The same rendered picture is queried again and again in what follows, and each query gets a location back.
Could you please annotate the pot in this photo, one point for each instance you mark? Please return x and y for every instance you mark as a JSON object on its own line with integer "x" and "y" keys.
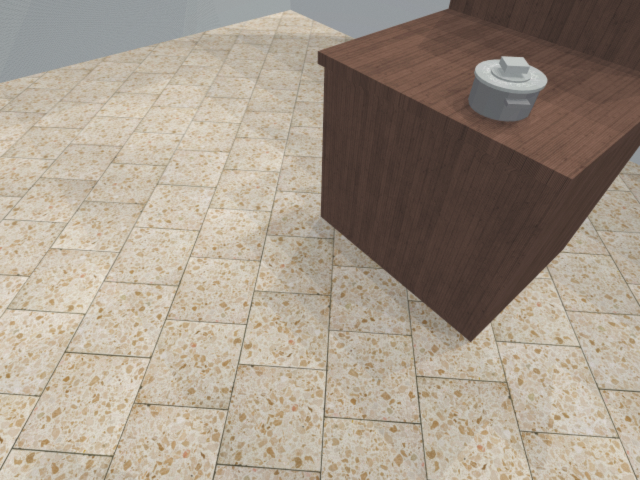
{"x": 500, "y": 105}

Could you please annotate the lid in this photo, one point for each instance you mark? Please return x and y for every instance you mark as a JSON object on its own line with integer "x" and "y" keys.
{"x": 491, "y": 74}

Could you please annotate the table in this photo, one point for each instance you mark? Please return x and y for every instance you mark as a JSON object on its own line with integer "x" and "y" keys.
{"x": 463, "y": 210}

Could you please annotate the knob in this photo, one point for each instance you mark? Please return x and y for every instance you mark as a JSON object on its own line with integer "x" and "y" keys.
{"x": 514, "y": 65}

